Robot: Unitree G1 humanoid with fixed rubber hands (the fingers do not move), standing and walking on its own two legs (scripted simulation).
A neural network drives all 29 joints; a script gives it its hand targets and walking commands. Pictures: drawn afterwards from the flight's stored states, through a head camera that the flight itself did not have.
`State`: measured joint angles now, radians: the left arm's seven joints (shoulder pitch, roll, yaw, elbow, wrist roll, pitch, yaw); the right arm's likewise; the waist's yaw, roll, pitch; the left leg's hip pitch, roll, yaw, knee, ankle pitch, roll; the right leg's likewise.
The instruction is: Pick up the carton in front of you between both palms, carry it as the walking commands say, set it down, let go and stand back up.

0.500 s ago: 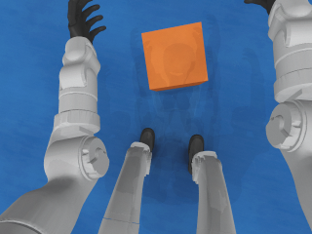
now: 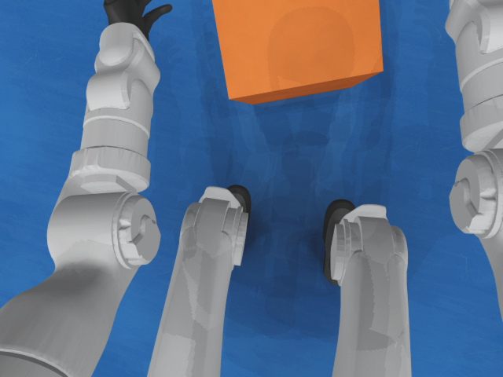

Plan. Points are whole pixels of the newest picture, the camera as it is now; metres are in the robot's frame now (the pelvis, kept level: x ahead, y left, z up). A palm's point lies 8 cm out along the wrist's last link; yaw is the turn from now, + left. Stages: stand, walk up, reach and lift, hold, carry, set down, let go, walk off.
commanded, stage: reach and lift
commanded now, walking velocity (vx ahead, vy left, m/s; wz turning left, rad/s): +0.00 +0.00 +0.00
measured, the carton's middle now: (294, 31) +0.55 +0.01 -0.34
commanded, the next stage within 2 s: none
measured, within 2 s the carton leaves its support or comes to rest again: leaves its support in 1.16 s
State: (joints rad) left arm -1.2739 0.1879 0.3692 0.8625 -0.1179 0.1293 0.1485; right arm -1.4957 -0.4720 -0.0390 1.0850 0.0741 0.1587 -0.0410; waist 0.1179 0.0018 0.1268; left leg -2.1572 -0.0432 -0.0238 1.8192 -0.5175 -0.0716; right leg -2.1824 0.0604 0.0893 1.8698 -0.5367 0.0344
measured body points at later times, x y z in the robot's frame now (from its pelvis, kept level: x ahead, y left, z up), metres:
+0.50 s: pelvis -0.01 +0.00 -0.09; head +0.38 -0.02 +0.13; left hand +0.54 +0.19 -0.28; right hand +0.60 -0.17 -0.28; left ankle +0.11 +0.13 -0.43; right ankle +0.09 -0.12 -0.43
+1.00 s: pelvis -0.01 +0.00 -0.09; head +0.37 -0.02 +0.13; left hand +0.54 +0.17 -0.27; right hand +0.59 -0.14 -0.27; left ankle +0.11 +0.13 -0.43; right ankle +0.09 -0.12 -0.43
